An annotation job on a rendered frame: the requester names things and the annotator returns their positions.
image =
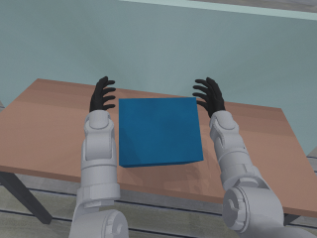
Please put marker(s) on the carton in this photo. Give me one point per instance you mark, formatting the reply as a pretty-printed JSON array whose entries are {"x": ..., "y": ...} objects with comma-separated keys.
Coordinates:
[{"x": 159, "y": 132}]

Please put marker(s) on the left robot forearm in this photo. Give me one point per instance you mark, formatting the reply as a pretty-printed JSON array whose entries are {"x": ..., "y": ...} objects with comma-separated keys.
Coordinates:
[{"x": 98, "y": 165}]

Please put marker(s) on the table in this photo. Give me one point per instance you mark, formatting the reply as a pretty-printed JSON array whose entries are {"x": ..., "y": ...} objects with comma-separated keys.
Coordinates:
[{"x": 42, "y": 131}]

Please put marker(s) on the right robot upper arm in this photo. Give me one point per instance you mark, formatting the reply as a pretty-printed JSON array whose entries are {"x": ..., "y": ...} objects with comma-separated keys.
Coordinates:
[{"x": 254, "y": 212}]

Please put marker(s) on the right robot forearm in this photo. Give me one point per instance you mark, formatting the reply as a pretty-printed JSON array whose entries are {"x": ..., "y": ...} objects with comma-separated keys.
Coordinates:
[{"x": 232, "y": 155}]

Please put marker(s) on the left robot upper arm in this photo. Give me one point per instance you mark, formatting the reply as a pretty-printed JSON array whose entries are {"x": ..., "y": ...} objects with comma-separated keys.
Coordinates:
[{"x": 109, "y": 223}]

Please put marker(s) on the right robot hand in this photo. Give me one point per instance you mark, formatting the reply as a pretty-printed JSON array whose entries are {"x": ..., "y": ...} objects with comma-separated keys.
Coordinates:
[{"x": 213, "y": 97}]

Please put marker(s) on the left robot hand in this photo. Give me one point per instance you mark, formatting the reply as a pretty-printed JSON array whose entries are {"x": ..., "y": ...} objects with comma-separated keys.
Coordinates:
[{"x": 97, "y": 100}]

